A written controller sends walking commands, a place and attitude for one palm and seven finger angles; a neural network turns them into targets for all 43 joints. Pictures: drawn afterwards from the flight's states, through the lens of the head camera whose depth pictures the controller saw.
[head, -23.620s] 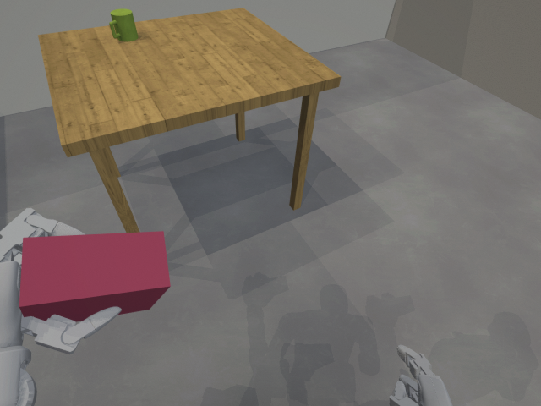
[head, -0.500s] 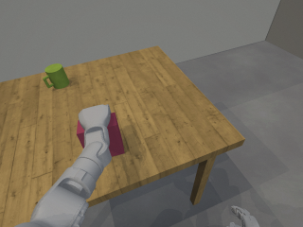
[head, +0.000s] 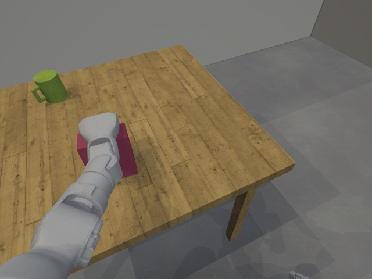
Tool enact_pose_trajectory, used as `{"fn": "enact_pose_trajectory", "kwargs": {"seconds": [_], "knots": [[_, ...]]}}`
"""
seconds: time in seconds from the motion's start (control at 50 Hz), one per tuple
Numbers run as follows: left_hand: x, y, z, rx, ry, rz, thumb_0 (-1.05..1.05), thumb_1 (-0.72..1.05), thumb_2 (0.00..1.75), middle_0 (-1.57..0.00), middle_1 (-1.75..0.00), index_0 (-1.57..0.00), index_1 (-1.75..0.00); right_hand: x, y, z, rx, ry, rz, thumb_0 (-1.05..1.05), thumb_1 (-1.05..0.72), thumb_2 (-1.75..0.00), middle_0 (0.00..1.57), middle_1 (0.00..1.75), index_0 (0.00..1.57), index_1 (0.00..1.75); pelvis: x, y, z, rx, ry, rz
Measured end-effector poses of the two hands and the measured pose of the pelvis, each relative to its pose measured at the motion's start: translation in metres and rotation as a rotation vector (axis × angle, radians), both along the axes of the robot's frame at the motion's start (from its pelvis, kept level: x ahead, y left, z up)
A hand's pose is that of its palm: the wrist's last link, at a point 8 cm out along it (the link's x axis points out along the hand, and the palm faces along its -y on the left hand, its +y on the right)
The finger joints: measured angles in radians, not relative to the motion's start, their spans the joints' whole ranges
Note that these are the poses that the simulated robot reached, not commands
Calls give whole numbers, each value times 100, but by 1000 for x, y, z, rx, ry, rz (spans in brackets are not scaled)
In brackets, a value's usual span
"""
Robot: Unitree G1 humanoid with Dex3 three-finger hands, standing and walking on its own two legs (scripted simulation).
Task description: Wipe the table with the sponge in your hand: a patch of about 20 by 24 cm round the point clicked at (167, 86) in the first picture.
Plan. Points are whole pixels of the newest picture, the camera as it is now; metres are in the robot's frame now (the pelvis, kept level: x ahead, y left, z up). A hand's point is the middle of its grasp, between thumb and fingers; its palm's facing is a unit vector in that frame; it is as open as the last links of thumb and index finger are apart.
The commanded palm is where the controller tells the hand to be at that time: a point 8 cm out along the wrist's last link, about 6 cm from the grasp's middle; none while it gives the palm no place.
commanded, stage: wipe forward along the third lane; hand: left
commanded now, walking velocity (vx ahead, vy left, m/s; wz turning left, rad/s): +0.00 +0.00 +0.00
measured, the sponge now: (111, 160) +0.42 +0.21 +0.00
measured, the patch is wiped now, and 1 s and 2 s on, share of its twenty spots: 0.90 1.00 1.00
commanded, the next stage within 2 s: wipe back along the third lane in 0.44 s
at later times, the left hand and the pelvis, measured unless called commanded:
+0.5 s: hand (102, 129) +0.48 +0.23 +0.05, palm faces -0.09 +0.00 -1.00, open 10.5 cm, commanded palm +0.47 +0.22 +0.08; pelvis +0.00 +0.03 -0.01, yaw -1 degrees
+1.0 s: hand (101, 131) +0.47 +0.23 +0.05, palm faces -0.03 -0.01 -1.00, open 10.5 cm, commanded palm +0.42 +0.21 +0.08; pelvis +0.03 +0.05 +0.00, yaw -1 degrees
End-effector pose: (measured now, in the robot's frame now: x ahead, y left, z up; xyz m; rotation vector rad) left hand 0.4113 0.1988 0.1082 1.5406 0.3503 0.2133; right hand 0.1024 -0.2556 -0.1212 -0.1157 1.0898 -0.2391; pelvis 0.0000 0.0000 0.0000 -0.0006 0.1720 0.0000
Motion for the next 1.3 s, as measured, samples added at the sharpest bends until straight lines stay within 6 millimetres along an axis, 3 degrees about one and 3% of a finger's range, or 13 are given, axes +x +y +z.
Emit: {"fn": "enact_pose_trajectory", "kwargs": {"seconds": [0.26, 0.6, 0.76, 0.9, 1.1, 1.3], "knots": [[26, 13, 2, 17, 8, 0, 0, -55, 104, -71, -128, -72, -128, -13, 15, -1, -13, 37, -17, 1, -91, -90, 20, 30, 20, 30, 0, 17, -2, -12, 40, -2], [59, 26, 1, 27, 9, 7, 1, -55, 104, -71, -128, -73, -128, -53, 37, -7, -16, 134, -68, 0, -91, -90, 20, 30, 20, 30, 2, 40, -7, -26, 101, -13], [56, 25, -3, 39, -21, -10, 1, -55, 104, -70, -128, -72, -129, -58, 47, -9, 13, 166, -75, 1, -91, -90, 20, 30, 20, 30, 10, 46, -5, -29, 103, -25], [45, 26, -2, 23, -54, -5, 1, -52, 103, -68, -129, -69, -130, -27, 55, -5, 41, 128, -39, 1, -91, -90, 20, 30, 20, 30, 20, 47, -1, -28, 73, -20], [33, 24, -1, 12, -57, 3, 1, -51, 102, -66, -131, -67, -132, 58, 61, 11, 51, -10, 50, 1, -91, -90, 20, 30, 20, 30, 36, 46, 3, -24, 37, -9], [7, 17, 0, -5, -81, 4, 0, -50, 102, -65, -132, -66, -133, 133, 72, 33, 74, -126, 156, 1, -91, -90, 20, 30, 20, 30, 51, 42, 6, -18, -12, 13]]}}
